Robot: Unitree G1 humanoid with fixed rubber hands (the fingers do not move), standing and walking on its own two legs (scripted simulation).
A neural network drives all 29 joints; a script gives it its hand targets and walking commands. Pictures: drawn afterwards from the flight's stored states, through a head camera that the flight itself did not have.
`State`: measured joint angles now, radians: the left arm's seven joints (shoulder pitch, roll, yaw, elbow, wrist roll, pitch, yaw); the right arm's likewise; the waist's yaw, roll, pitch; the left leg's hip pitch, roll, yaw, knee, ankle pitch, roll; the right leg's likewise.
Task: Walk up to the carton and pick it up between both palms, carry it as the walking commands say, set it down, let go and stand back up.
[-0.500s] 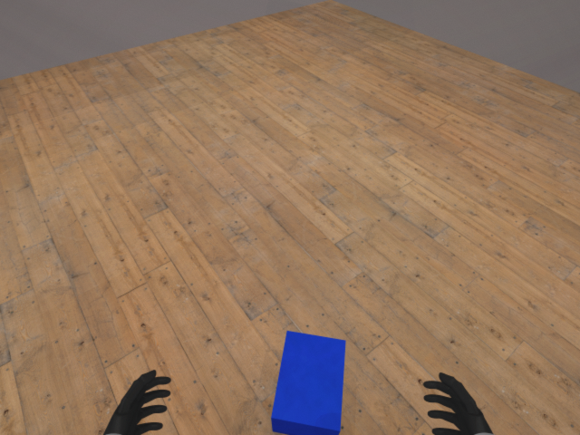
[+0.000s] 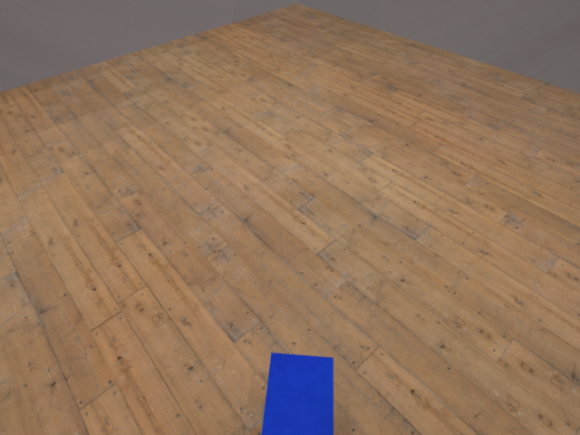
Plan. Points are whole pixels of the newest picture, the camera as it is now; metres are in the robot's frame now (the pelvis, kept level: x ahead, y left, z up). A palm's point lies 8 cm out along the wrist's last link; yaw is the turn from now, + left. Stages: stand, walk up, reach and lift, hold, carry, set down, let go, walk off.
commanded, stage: stand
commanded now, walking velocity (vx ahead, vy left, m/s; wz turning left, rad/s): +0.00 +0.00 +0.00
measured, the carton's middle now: (299, 408) +0.37 -0.01 -0.68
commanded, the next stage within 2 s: none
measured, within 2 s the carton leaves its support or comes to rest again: neither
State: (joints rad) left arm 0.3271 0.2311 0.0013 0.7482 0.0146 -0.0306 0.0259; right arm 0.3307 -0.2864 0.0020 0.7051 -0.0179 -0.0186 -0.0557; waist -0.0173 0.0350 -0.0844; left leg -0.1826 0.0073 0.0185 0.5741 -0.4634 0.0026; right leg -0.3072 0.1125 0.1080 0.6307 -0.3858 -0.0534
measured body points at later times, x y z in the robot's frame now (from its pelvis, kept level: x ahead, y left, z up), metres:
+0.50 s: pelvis +0.00 -0.01 +0.00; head +0.00 -0.02 +0.45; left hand +0.05 +0.25 -0.12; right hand +0.01 -0.28 -0.14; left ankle -0.11 +0.11 -0.72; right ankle -0.04 -0.10 -0.72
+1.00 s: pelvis -0.02 +0.00 +0.01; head -0.01 -0.01 +0.46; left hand -0.01 +0.24 -0.14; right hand -0.08 -0.24 -0.15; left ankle -0.11 +0.11 -0.72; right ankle -0.04 -0.10 -0.72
